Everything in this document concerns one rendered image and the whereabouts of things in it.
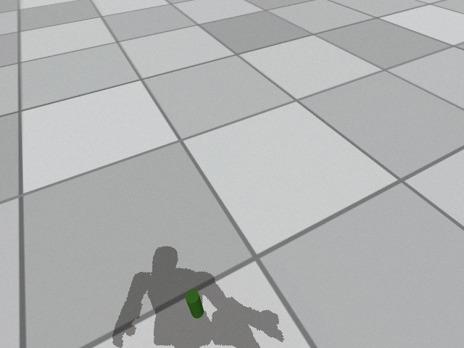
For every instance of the can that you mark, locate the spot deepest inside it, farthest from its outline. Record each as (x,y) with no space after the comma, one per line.
(194,303)

